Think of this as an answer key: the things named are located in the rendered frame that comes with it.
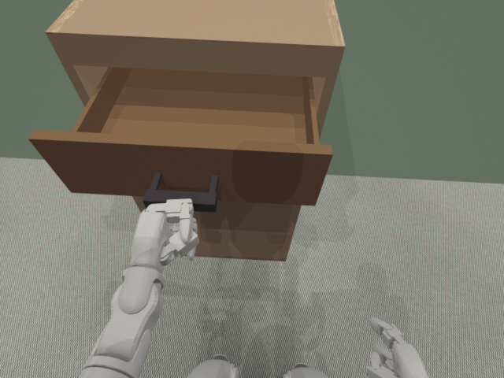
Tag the robot left forearm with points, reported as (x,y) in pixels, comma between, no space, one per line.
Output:
(122,347)

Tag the drawer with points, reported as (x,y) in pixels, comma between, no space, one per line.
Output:
(257,133)

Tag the cabinet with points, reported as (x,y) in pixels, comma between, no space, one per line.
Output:
(266,37)

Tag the handle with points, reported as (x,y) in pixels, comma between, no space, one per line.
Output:
(202,201)

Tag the robot right hand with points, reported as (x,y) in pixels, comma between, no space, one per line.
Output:
(403,362)

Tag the robot left thigh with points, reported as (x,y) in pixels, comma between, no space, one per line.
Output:
(215,369)

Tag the robot left hand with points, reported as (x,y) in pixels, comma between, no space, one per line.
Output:
(153,231)

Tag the right robot shin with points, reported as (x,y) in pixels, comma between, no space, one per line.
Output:
(301,365)

